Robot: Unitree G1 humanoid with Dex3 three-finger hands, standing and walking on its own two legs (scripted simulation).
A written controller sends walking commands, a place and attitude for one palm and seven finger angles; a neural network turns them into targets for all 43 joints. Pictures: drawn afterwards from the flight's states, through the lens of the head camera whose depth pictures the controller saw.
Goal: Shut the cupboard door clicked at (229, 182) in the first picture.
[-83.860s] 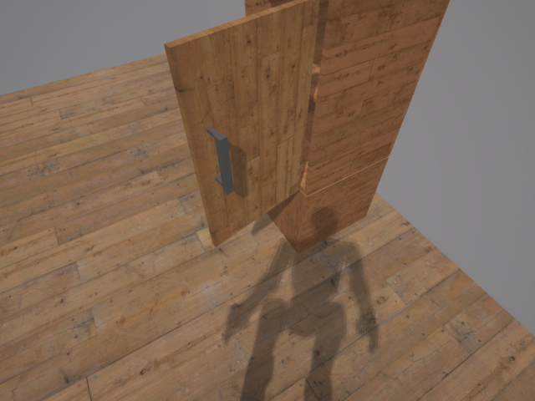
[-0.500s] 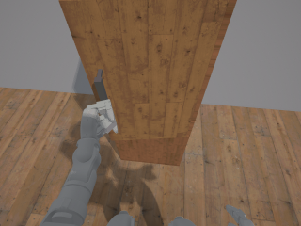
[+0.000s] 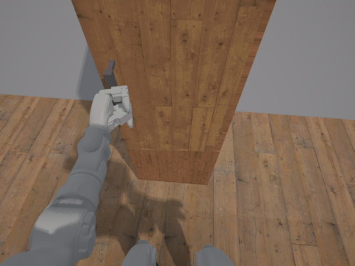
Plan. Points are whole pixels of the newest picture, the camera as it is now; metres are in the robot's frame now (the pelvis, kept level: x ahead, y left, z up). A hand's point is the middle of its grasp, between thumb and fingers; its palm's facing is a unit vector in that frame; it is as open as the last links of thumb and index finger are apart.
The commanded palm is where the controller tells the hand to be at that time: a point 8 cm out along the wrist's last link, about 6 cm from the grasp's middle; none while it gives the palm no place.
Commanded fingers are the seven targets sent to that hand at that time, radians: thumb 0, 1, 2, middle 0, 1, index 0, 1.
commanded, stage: push the door shut along its arc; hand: left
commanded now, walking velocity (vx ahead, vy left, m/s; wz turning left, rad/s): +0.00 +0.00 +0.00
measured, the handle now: (117, 92) +0.51 +0.14 +0.07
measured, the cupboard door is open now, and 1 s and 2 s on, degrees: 3 0 0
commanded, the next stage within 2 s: pull the fist back off the door in 0.40 s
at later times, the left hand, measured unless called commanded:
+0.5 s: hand (129, 107) +0.46 +0.11 +0.08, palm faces -0.20 -0.98 -0.05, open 3.2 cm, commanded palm +0.50 +0.12 +0.07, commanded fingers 0.00 0.90 0.90 -1.30 -1.50 -1.30 -1.50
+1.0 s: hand (149, 102) +0.48 +0.06 +0.06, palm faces +0.05 -1.00 -0.03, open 3.1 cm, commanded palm +0.43 +0.12 +0.07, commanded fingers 0.00 0.90 0.90 -1.30 -1.50 -1.30 -1.50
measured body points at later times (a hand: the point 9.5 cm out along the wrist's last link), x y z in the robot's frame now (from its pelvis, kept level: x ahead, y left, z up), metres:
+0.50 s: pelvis -0.03 +0.01 -0.02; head +0.07 +0.04 +0.41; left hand +0.47 +0.16 +0.08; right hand +0.01 -0.26 -0.13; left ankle +0.05 +0.11 -0.66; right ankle +0.01 -0.10 -0.66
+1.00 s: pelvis -0.01 +0.01 -0.01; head +0.09 -0.01 +0.43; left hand +0.48 +0.11 +0.07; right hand -0.05 -0.23 -0.13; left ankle +0.05 +0.11 -0.66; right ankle +0.01 -0.10 -0.66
